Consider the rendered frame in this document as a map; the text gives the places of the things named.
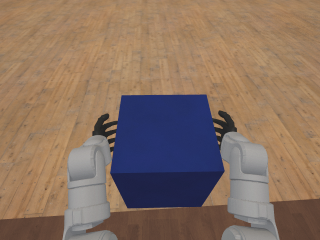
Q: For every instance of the carton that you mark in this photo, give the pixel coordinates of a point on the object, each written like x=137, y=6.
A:
x=166, y=153

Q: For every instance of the robot left forearm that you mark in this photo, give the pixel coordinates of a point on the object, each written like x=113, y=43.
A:
x=86, y=181

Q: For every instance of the robot left hand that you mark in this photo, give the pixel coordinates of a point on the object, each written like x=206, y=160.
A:
x=99, y=129

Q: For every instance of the robot right forearm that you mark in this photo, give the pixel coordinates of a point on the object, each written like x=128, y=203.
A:
x=249, y=190

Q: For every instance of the robot right hand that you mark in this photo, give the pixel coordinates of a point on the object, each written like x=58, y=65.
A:
x=228, y=126

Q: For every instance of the robot right upper arm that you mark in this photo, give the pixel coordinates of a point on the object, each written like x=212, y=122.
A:
x=237, y=232

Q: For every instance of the robot left upper arm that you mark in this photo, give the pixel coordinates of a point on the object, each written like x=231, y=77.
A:
x=96, y=235

